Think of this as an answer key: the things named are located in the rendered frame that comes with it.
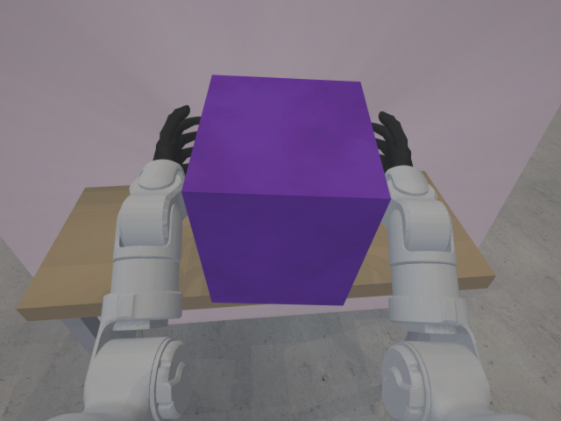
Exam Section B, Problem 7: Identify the right robot forearm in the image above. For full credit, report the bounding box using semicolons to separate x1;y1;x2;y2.
381;166;490;395

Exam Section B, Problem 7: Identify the right robot hand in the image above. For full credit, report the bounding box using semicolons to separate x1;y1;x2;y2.
372;111;413;173

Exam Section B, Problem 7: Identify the robot right upper arm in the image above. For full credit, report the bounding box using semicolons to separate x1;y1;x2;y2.
381;341;537;421

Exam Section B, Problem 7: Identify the left robot forearm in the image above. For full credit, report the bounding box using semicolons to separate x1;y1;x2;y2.
83;160;188;407

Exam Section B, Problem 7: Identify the left robot hand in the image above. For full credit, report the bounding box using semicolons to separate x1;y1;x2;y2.
153;105;201;175

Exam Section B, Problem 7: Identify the table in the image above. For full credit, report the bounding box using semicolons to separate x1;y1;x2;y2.
16;171;496;356

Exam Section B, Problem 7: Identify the carton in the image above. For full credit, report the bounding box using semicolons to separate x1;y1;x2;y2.
181;75;391;306

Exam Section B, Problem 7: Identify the robot left upper arm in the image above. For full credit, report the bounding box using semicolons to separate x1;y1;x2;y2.
47;337;192;421

